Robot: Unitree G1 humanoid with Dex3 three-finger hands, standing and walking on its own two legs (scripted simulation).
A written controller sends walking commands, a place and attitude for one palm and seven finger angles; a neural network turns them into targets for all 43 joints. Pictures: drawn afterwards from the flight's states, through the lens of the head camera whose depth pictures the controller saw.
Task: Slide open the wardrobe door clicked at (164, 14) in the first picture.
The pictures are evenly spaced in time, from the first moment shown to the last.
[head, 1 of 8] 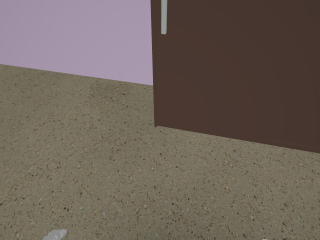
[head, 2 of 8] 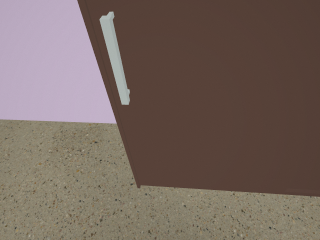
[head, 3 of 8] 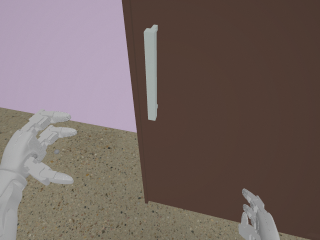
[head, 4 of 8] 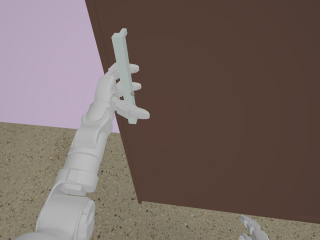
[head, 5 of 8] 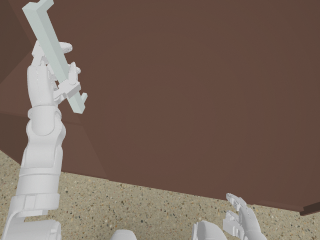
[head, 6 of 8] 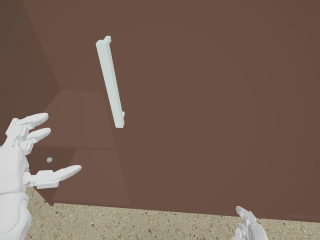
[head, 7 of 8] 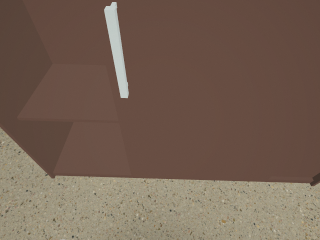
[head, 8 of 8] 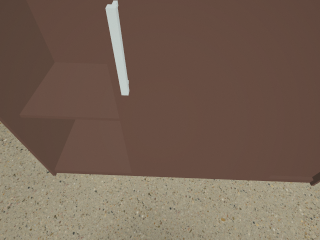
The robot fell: no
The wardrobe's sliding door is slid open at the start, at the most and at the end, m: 0.00 0.53 0.52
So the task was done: yes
